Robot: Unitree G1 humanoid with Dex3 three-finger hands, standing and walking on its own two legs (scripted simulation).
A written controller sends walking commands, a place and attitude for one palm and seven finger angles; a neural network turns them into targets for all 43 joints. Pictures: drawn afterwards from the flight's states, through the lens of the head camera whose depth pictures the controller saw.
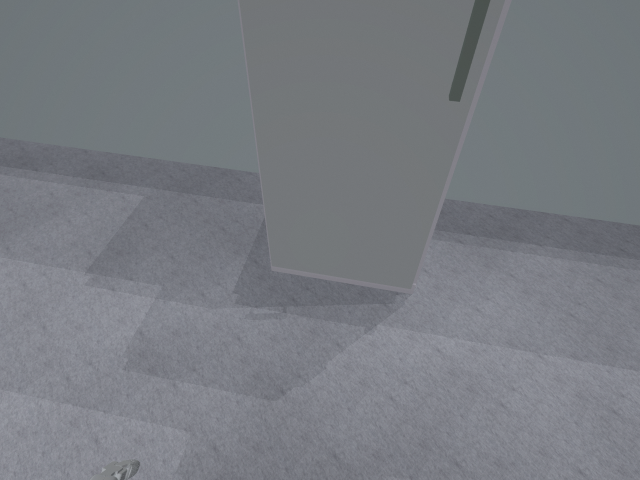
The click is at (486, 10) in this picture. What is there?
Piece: fridge door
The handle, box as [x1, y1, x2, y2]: [449, 0, 489, 101]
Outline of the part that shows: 489,0 475,0 454,78 451,85 449,100 459,101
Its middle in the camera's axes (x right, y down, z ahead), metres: +0.29 -0.40 +0.73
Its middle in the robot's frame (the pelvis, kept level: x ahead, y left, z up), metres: +0.86 -0.23 +0.22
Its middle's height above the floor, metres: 0.98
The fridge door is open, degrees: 0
